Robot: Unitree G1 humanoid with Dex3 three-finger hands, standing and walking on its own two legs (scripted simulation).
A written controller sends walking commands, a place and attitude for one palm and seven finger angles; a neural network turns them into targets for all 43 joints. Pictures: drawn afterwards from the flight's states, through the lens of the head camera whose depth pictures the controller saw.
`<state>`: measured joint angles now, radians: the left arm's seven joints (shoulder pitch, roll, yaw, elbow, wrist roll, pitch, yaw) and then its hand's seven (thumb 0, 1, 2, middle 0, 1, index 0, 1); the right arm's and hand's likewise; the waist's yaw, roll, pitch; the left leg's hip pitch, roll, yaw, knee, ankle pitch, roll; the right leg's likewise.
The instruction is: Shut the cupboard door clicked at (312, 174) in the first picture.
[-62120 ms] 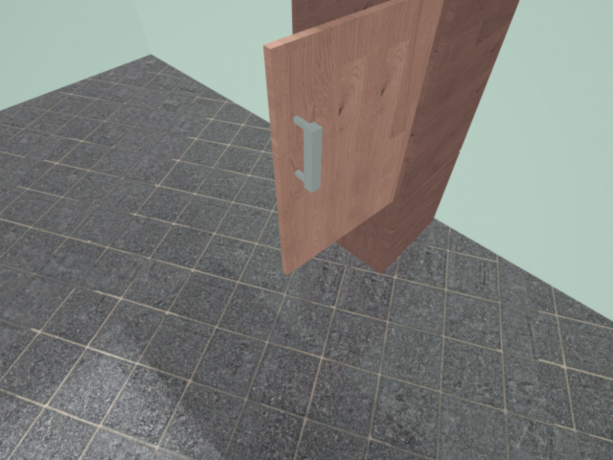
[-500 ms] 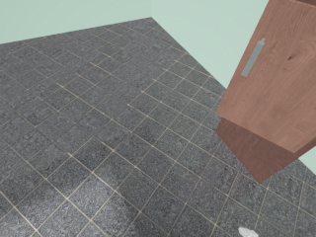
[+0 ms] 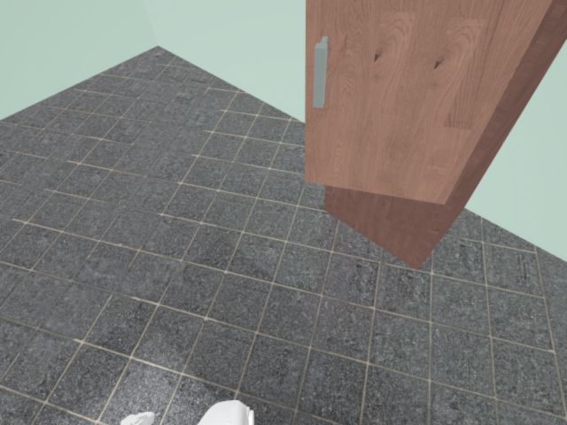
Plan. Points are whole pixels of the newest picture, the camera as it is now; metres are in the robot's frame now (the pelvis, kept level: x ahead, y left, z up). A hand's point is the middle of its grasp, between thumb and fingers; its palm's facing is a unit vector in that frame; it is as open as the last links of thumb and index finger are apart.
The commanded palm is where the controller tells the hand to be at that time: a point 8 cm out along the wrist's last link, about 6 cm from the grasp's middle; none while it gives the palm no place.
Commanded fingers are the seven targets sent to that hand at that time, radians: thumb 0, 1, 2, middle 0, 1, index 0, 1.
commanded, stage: turn to face it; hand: left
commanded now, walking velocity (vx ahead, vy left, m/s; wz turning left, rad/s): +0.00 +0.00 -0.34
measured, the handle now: (321, 72) +0.80 -0.04 +0.05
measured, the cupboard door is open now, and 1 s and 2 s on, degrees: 28 28 28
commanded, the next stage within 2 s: take the last steps up to it in 0.28 s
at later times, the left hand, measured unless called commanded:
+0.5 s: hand out of the picture +0.11 +0.22 -0.16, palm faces -0.14 -0.97 -0.20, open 7.4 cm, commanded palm none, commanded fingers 0.00 0.90 0.90 -0.20 -0.30 -0.20 -0.30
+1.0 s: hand out of the picture +0.12 +0.14 -0.19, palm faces -0.16 -0.98 -0.13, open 7.4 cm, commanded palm none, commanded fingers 0.00 0.90 0.90 -0.20 -0.30 -0.20 -0.30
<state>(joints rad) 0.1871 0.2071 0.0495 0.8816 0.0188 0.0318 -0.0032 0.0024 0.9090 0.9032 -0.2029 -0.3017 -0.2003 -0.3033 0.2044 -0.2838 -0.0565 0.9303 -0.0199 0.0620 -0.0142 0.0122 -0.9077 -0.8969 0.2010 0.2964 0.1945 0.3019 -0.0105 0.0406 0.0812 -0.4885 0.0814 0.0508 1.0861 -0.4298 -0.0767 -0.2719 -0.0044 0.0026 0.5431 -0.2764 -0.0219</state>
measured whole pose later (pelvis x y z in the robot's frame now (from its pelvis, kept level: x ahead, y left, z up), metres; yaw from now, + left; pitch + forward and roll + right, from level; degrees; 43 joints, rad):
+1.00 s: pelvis +0.13 -0.02 -0.01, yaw -13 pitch +0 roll -1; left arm 0.38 0.14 0.03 1.11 0.02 -0.04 0.00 0.00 0.91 0.90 -0.20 -0.30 -0.20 -0.30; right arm 0.22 -0.19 -0.03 1.00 -0.04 -0.03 0.01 0.01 -0.91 -0.90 0.20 0.30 0.19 0.30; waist 0.00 -0.02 0.05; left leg -0.42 0.07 0.11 0.60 -0.21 0.00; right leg 0.02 0.04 -0.06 0.43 -0.44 -0.03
